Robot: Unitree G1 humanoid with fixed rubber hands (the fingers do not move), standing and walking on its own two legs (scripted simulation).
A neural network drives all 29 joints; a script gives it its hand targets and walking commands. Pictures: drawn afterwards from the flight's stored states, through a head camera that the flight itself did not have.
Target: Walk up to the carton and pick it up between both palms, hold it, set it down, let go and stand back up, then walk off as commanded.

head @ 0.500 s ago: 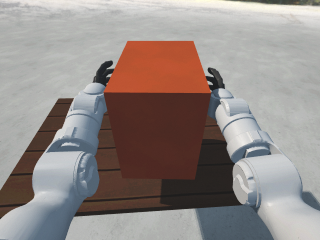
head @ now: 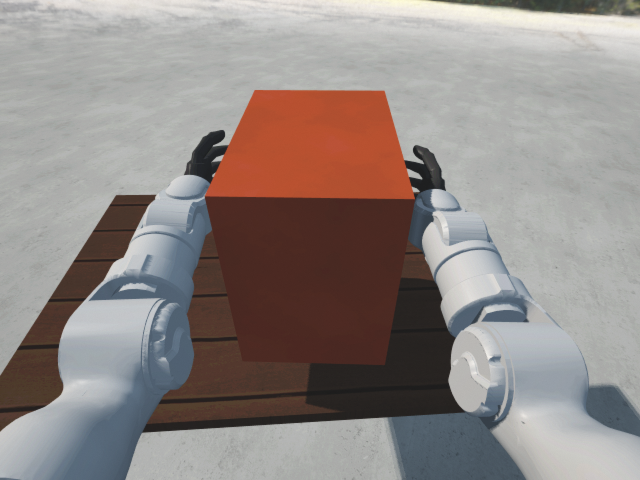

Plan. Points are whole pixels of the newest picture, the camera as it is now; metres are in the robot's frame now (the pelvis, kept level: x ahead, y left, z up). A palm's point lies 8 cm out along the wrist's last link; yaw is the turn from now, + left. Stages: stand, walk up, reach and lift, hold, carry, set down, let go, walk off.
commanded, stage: set down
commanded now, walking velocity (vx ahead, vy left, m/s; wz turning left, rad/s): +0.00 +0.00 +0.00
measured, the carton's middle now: (316, 220) +0.46 +0.01 +0.16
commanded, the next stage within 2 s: none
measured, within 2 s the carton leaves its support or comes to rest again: neither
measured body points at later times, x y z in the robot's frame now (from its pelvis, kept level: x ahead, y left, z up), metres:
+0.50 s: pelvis +0.01 +0.00 +0.00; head -0.04 +0.02 +0.45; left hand +0.45 +0.17 +0.21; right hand +0.43 -0.12 +0.21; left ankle +0.03 +0.11 -0.74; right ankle -0.02 -0.13 -0.74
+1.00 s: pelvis +0.02 +0.00 +0.00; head -0.02 +0.02 +0.45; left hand +0.46 +0.18 +0.18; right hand +0.44 -0.12 +0.19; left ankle +0.03 +0.11 -0.74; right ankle -0.02 -0.13 -0.74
